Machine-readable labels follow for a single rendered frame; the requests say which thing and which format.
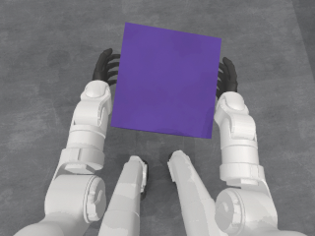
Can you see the left robot forearm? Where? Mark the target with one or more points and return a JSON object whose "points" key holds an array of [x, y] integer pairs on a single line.
{"points": [[84, 150]]}

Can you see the robot left upper arm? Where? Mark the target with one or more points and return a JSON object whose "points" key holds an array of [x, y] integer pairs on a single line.
{"points": [[73, 202]]}

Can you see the robot right shin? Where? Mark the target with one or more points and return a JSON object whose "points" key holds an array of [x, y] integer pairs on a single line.
{"points": [[178, 152]]}

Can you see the robot right hand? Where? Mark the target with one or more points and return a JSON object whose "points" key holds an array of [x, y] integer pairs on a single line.
{"points": [[228, 79]]}

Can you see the robot left hand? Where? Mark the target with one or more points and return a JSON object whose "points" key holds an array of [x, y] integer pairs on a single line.
{"points": [[102, 66]]}

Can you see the right robot forearm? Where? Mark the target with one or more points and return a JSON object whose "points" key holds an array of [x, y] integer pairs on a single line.
{"points": [[240, 165]]}

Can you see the robot right upper arm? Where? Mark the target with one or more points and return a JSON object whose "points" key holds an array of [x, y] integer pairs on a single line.
{"points": [[241, 212]]}

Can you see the left robot thigh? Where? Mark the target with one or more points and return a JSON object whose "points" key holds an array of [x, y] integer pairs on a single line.
{"points": [[122, 217]]}

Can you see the carton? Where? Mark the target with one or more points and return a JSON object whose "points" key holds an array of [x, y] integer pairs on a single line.
{"points": [[167, 82]]}

